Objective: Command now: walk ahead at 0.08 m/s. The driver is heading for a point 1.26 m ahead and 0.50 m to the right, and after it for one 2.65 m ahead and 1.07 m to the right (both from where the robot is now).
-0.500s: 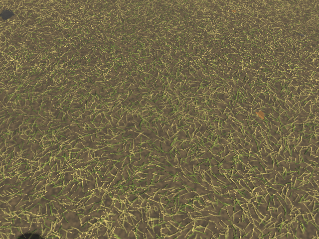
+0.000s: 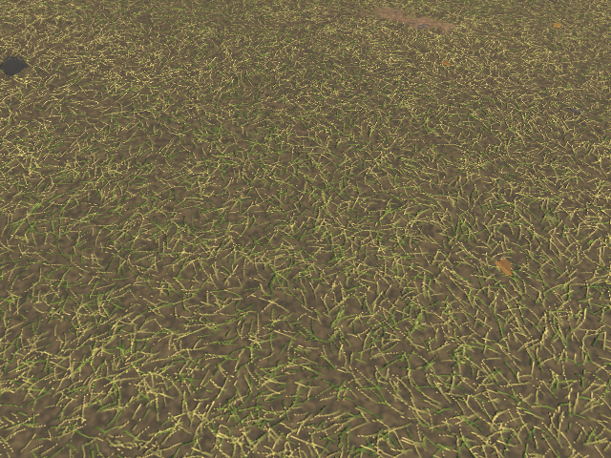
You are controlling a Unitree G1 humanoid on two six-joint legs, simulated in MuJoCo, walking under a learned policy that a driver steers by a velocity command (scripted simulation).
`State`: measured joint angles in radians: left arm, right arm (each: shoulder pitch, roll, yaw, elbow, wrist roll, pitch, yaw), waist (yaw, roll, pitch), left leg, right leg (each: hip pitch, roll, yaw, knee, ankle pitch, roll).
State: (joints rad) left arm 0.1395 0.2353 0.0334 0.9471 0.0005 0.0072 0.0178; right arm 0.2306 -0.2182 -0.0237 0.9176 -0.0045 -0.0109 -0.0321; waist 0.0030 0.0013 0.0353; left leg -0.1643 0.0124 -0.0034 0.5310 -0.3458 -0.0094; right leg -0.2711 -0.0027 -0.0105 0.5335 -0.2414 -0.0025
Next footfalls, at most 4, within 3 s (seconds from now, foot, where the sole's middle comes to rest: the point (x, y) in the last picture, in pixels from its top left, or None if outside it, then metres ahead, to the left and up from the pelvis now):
0.66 left None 0.44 0.12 -0.77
1.20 right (389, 390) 0.67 -0.16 -0.77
1.72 left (315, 338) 0.80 0.01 -0.77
2.18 right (483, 337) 0.81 -0.40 -0.77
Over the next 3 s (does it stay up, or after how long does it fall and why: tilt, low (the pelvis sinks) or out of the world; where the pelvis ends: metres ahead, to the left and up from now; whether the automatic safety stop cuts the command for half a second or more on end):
stays up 1.11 -0.51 0.01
